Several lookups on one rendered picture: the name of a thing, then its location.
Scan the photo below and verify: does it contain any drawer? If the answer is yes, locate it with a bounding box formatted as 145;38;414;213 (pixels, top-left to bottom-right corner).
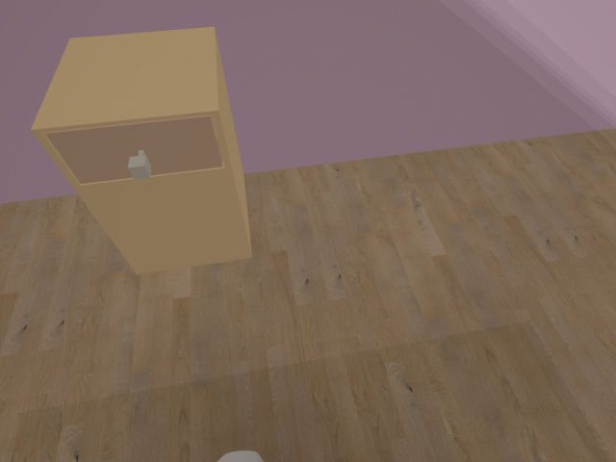
45;115;222;184

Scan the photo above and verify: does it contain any cabinet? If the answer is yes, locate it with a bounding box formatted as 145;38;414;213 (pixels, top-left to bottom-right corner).
31;27;252;275

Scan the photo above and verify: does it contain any handle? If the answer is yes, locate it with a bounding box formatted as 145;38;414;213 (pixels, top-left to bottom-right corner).
128;150;151;179

